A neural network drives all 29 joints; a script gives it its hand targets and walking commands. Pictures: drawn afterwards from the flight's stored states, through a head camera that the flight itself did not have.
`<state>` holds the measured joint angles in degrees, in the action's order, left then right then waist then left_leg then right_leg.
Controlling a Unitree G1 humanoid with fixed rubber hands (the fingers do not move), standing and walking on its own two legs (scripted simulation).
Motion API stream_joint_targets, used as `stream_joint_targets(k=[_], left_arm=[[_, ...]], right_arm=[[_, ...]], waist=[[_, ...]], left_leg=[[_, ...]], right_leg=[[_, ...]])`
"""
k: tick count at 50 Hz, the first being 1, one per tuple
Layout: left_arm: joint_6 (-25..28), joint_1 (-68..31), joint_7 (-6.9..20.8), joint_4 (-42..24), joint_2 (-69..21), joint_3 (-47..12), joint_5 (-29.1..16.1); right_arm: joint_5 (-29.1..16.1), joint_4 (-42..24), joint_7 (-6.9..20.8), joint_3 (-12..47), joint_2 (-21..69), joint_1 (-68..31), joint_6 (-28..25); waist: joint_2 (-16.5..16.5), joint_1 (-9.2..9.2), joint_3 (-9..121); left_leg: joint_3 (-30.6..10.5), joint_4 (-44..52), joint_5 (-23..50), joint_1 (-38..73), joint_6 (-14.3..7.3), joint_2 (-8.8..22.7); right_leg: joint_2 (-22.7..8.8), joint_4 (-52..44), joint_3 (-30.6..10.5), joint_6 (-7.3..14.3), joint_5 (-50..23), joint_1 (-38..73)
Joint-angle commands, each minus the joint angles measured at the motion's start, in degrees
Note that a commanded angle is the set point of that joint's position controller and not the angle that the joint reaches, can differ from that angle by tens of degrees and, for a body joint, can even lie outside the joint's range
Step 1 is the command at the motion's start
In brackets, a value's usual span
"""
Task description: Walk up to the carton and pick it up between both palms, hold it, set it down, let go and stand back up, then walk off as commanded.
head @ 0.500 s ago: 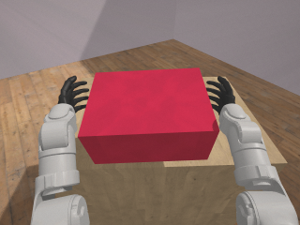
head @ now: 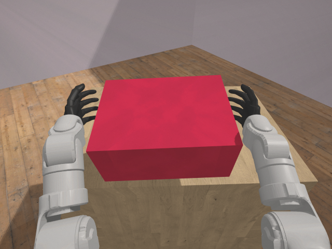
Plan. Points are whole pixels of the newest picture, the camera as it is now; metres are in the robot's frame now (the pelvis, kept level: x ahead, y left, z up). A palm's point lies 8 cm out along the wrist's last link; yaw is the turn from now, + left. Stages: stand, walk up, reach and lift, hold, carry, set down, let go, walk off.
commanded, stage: hold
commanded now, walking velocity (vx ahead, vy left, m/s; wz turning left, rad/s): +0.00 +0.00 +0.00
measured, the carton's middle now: (164, 126) +0.41 +0.02 +0.13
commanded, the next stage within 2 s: none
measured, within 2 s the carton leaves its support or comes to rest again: neither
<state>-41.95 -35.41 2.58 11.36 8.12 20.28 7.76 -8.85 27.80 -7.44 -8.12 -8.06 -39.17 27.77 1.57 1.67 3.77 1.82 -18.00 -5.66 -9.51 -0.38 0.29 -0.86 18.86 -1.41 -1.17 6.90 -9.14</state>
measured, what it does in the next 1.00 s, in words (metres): stands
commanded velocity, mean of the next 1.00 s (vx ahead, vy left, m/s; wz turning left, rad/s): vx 0.00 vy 0.00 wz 0.00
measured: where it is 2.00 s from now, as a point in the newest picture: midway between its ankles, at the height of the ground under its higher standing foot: outside the picture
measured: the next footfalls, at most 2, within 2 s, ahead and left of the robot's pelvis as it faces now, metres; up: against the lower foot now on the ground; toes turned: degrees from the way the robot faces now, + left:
none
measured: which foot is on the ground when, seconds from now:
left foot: down 0.00-1.00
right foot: down 0.00-1.00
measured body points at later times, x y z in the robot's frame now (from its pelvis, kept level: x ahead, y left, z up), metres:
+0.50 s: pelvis +0.00 +0.00 +0.00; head -0.05 +0.01 +0.45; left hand +0.37 +0.22 +0.20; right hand +0.39 -0.18 +0.19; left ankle +0.05 +0.12 -0.75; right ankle +0.04 -0.13 -0.75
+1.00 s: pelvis +0.00 +0.00 +0.00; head -0.05 +0.01 +0.45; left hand +0.37 +0.22 +0.20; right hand +0.39 -0.18 +0.19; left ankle +0.05 +0.12 -0.75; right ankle +0.04 -0.13 -0.75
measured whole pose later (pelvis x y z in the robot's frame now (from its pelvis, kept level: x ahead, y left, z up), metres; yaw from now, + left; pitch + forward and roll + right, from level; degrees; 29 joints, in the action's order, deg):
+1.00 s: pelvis +0.00 +0.00 +0.00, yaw +0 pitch -3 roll +0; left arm -41.9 -35.4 2.6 11.3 8.1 20.3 7.8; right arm -8.8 27.6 -7.4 -8.1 -8.1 -39.2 27.8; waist 1.5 1.7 4.1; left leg 1.8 -18.0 -5.7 -9.5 -0.4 0.3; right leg -0.9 18.9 -1.4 -1.2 6.9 -9.1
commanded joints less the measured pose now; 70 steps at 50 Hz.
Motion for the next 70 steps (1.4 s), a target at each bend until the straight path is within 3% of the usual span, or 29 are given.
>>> stream_joint_targets(k=[1,8,23,27,30,40,46,49,56,66,70], left_arm=[[4.17,-35.94,11.29,-9.67,-25.11,-23.79,-5.98],[4.12,-33.36,10.66,-12.90,-25.10,-24.93,-7.01],[3.48,-35.36,11.64,-9.70,-24.88,-23.31,-5.46],[3.63,-34.07,11.43,-11.13,-25.19,-23.80,-5.86],[3.81,-35.39,11.48,-9.65,-24.82,-23.69,-5.68],[4.07,-33.90,11.08,-13.07,-25.53,-24.98,-6.81],[3.61,-33.16,11.28,-11.49,-25.36,-24.08,-6.11],[3.71,-35.20,11.71,-9.77,-24.87,-23.40,-5.65],[3.49,-35.24,12.05,-8.58,-24.23,-22.24,-4.81],[4.40,-34.28,11.10,-12.72,-25.36,-24.92,-6.97],[4.52,-33.60,10.86,-14.52,-25.76,-25.98,-7.62]], right_arm=[[-7.85,-23.51,12.85,18.03,20.06,-39.75,-3.89],[-9.34,-27.40,12.34,19.93,19.48,-38.46,-4.01],[-7.84,-22.67,12.66,17.97,19.73,-38.95,-3.26],[-8.65,-24.55,12.70,19.19,20.15,-38.36,-3.45],[-7.74,-23.83,12.69,18.74,20.41,-39.16,-3.44],[-9.37,-26.67,12.32,20.03,19.91,-38.21,-3.69],[-8.80,-24.38,12.39,19.27,19.73,-36.98,-3.14],[-7.80,-22.81,12.63,18.29,20.12,-37.52,-2.81],[-7.17,-22.50,12.69,17.69,19.90,-39.21,-3.25],[-9.10,-27.35,12.57,19.76,20.28,-39.06,-4.01],[-9.01,-27.94,12.32,20.06,19.87,-37.42,-3.95]], waist=[[-3.66,1.03,26.37],[-3.50,0.68,29.86],[-3.95,1.10,25.10],[-3.63,0.74,26.55],[-3.09,0.99,25.68],[-3.96,0.81,29.49],[-4.02,1.26,26.59],[-3.69,1.25,23.92],[-3.36,0.95,24.20],[-3.20,0.59,29.17],[-3.83,1.30,30.55]], left_leg=[[-0.79,3.03,2.88,7.55,2.55,-1.70],[-1.03,1.25,9.16,10.85,3.12,-1.94],[-0.70,3.13,2.60,7.47,2.51,-1.99],[-0.76,2.36,5.52,8.68,2.67,-1.79],[-0.64,2.87,2.83,7.77,2.18,-1.91],[-0.90,1.02,9.46,10.94,3.29,-1.95],[-0.83,1.68,7.21,9.72,3.08,-2.05],[-0.55,2.81,2.43,7.41,2.48,-2.10],[-0.44,3.34,1.18,6.87,2.21,-2.01],[-0.83,1.36,8.24,10.31,2.91,-2.04],[-1.04,0.72,10.22,11.31,3.36,-2.00]], right_leg=[[3.82,-4.61,3.10,2.44,-3.64,12.58],[4.27,-4.34,2.90,2.29,-8.63,13.65],[3.52,-5.16,2.70,2.36,-3.21,12.39],[3.87,-4.57,2.73,2.42,-5.88,13.33],[3.69,-4.83,2.96,2.33,-3.75,12.37],[4.22,-4.28,2.91,2.49,-8.50,13.29],[3.97,-4.74,2.64,2.44,-6.79,12.72],[3.65,-5.25,2.56,2.55,-2.66,11.51],[3.48,-5.19,2.92,2.48,-1.99,12.54],[4.06,-4.55,2.97,2.29,-7.38,12.86],[4.33,-4.45,2.81,2.42,-9.09,13.24]])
